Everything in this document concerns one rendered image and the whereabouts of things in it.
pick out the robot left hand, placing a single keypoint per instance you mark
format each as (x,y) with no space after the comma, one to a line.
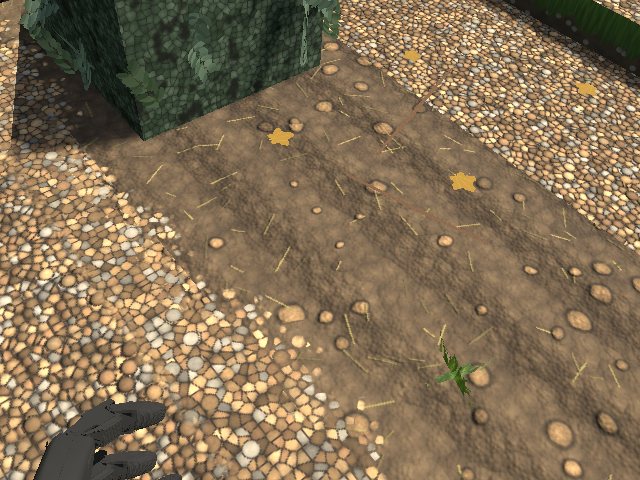
(71,455)

